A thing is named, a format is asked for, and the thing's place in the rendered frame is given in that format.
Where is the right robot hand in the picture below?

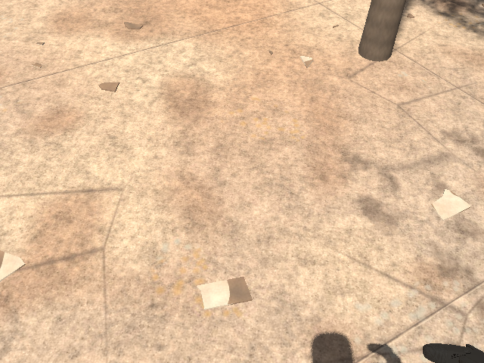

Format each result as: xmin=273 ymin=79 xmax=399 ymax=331
xmin=423 ymin=343 xmax=484 ymax=363

